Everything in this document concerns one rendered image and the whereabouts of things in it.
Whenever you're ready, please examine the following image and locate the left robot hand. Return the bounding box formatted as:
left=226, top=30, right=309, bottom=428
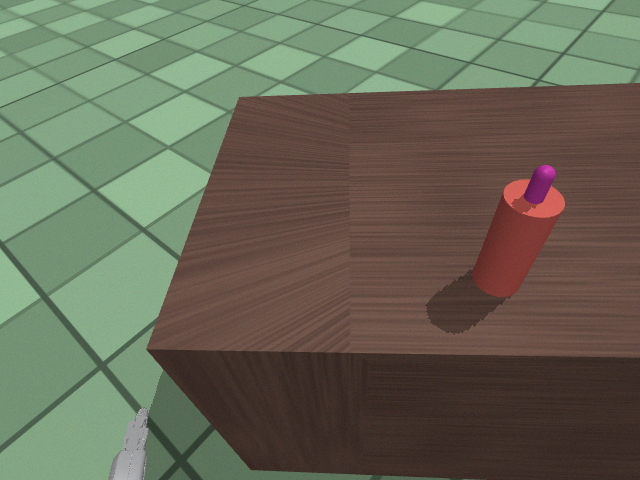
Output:
left=108, top=407, right=149, bottom=480

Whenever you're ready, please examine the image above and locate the bottle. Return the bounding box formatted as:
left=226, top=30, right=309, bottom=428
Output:
left=473, top=165, right=565, bottom=297

